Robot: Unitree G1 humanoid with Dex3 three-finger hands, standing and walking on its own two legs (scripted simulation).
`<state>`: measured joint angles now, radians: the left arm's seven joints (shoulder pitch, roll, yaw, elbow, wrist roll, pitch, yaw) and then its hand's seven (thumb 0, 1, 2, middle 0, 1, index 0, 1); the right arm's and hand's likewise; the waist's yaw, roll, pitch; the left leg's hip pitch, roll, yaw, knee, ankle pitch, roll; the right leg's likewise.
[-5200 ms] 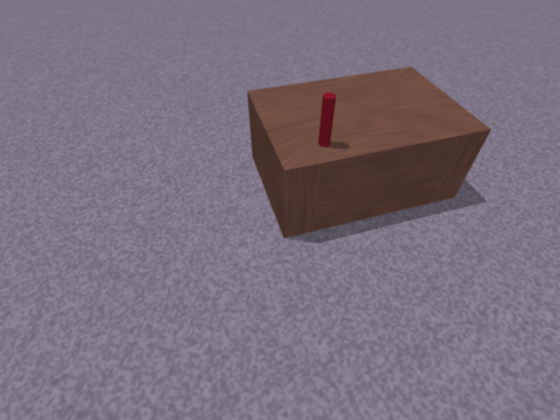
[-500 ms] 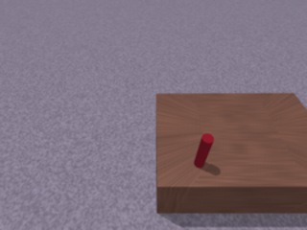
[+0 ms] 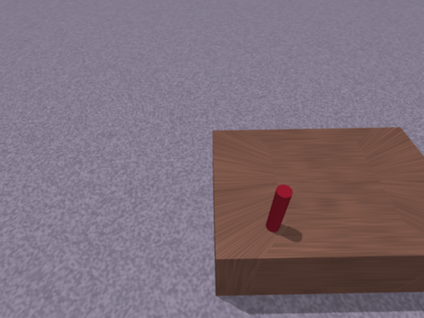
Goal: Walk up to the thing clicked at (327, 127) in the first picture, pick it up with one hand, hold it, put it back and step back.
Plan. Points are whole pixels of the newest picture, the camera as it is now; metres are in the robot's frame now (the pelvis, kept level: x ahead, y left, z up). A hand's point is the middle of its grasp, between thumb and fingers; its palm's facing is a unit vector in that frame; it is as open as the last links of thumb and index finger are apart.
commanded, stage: stand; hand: right
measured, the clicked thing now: (277, 210) +0.49 -0.20 -0.25
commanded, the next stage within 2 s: none
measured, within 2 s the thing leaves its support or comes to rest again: neither
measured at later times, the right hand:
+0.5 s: hand out of the picture +0.07 -0.26 -0.15, palm faces +0.00 +0.94 -0.33, open 7.4 cm
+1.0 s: hand out of the picture +0.07 -0.26 -0.16, palm faces -0.01 +0.94 -0.33, open 7.4 cm
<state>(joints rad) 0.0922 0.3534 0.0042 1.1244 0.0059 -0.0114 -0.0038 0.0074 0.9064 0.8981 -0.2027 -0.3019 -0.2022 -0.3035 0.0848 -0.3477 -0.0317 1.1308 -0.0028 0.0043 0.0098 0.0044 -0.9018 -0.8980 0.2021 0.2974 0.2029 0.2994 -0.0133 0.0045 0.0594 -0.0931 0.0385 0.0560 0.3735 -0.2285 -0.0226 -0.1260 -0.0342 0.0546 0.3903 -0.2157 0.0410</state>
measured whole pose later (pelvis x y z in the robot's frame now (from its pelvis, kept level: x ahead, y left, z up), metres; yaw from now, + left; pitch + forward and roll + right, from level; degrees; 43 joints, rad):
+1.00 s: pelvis -0.01 -0.01 +0.00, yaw +1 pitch -2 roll +0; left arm 0.11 0.36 0.00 1.12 0.01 -0.01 -0.01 0.01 0.91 0.90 -0.20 -0.30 -0.20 -0.30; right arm 0.10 -0.35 -0.02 1.15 0.00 0.00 0.01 0.00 -0.90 -0.90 0.20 0.30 0.20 0.30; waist -0.01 0.00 0.05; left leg -0.10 0.05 0.03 0.33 -0.19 -0.03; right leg -0.12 -0.03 0.03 0.34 -0.18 0.03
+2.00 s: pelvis -0.01 -0.01 +0.00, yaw +2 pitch -2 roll +0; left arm 0.12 0.36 0.00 1.12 0.01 -0.01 -0.01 0.01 0.91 0.90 -0.20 -0.30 -0.20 -0.30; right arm 0.11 -0.35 -0.01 1.13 -0.01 0.00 0.01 0.00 -0.90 -0.90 0.20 0.30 0.20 0.30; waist -0.01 0.00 0.05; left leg -0.10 0.05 0.03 0.33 -0.19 -0.03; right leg -0.11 -0.03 0.02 0.33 -0.18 0.03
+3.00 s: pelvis +0.00 -0.01 -0.04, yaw +2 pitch +9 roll +1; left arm 0.28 0.27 0.12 0.53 -0.01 -0.11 0.06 0.00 -0.49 0.06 -0.07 -0.06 -0.07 -0.07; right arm 0.19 -0.34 -0.18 0.49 0.01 0.35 0.05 -0.01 0.48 -0.06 0.03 0.06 0.04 0.06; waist 0.01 -0.01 -0.09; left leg -0.52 0.04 0.02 0.78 -0.41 -0.04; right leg -0.55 -0.04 0.03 0.81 -0.42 0.03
